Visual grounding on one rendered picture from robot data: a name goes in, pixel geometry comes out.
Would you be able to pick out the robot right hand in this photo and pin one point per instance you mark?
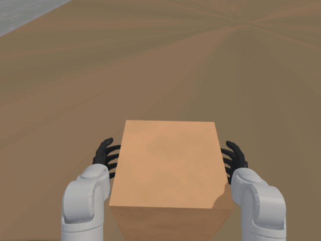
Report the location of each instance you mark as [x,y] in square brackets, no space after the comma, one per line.
[238,159]

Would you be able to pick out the left robot forearm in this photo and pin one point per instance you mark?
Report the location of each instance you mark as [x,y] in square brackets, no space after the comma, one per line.
[82,215]

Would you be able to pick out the carton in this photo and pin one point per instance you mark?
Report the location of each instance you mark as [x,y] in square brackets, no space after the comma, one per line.
[170,182]

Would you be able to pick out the right robot forearm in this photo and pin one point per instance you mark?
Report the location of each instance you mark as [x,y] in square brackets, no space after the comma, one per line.
[263,209]

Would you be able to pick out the robot left hand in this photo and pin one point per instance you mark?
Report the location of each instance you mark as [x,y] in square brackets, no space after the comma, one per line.
[102,158]

